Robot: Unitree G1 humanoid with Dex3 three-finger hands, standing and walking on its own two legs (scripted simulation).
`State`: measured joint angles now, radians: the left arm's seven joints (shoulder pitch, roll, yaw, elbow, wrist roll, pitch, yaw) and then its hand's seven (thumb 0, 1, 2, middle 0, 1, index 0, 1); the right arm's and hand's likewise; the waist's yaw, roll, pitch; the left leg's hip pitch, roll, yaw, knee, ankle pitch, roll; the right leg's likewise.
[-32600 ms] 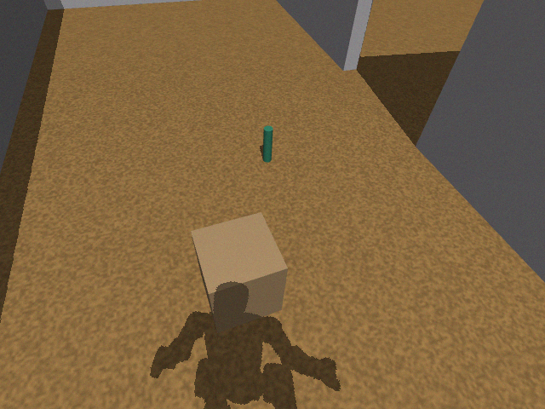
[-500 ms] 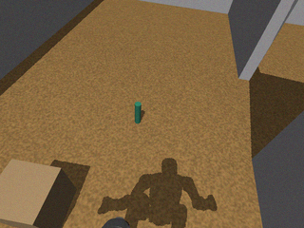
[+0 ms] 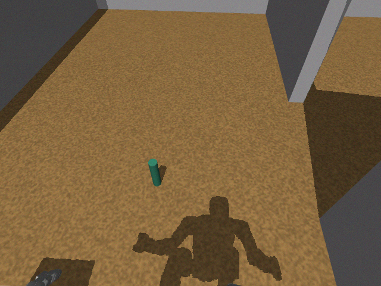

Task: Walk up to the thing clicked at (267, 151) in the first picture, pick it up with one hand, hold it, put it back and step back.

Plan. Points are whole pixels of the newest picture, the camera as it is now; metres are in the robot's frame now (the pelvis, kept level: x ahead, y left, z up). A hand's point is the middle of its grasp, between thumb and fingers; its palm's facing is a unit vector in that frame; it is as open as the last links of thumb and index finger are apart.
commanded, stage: walk up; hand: left
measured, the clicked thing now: (155, 173) +0.79 +0.24 -0.65
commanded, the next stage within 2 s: none
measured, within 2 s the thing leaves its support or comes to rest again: neither
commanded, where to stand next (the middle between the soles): +0.47 +0.02 m, yaw +1 degrees
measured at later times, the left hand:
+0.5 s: hand (74, 250) +0.22 +0.31 -0.15, palm faces -0.01 -0.94 -0.34, open 7.4 cm
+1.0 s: hand (98, 191) +0.37 +0.28 -0.11, palm faces +0.01 -0.90 -0.43, open 7.4 cm
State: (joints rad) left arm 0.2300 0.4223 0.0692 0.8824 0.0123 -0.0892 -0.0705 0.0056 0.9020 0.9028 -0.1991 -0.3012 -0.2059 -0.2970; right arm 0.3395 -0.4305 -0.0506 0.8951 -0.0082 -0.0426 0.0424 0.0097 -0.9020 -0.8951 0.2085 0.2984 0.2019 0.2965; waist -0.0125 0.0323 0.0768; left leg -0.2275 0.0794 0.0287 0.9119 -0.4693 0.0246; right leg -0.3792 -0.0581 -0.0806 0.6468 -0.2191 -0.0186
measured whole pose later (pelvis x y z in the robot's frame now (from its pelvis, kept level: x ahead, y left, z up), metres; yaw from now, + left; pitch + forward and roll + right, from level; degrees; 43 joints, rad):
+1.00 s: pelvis +0.34 +0.00 +0.01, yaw +1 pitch -3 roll +0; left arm 0.33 0.40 0.03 0.86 0.01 -0.09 -0.03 0.00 0.90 0.90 -0.20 -0.30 -0.21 -0.30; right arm 0.27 -0.43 -0.05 0.87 -0.02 -0.02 0.06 0.01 -0.91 -0.90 0.21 0.30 0.20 0.30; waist 0.03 0.06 0.09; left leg -0.48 0.07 0.01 0.87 -0.35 0.01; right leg -0.25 -0.05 -0.08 0.54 -0.25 -0.01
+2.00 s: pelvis +0.43 +0.03 +0.02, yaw +0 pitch -2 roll +0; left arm 0.06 0.36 0.00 1.14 0.00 -0.02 -0.01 0.00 0.90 0.90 -0.20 -0.30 -0.21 -0.30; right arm 0.06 -0.36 0.01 1.14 -0.01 -0.02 0.02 0.01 -0.90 -0.90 0.21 0.30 0.20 0.30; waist 0.00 -0.01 0.05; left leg -0.17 0.03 0.01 0.40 -0.19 -0.01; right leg -0.10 -0.04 -0.04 0.38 -0.24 0.02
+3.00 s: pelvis +0.44 +0.02 +0.03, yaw +0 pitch -2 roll +0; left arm 0.08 0.35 0.01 1.15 0.01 -0.01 -0.01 0.00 0.90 0.90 -0.20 -0.30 -0.21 -0.30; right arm 0.06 -0.35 0.01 1.16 -0.01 -0.01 0.01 0.01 -0.90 -0.90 0.21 0.30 0.20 0.30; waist 0.00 0.00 0.05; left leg -0.14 0.02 0.01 0.31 -0.14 -0.02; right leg -0.07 -0.04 -0.05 0.30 -0.20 0.02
